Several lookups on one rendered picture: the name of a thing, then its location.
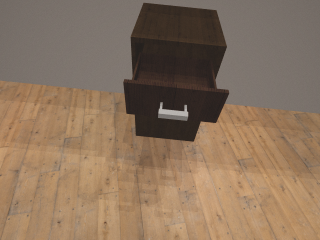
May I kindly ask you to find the drawer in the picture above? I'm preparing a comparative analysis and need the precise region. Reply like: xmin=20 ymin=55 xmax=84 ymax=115
xmin=123 ymin=52 xmax=229 ymax=123

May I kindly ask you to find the cabinet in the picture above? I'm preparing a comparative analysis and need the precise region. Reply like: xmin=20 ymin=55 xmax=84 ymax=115
xmin=130 ymin=3 xmax=227 ymax=142

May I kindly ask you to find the handle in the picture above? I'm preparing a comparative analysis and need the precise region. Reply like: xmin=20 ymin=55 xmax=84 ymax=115
xmin=158 ymin=102 xmax=188 ymax=121

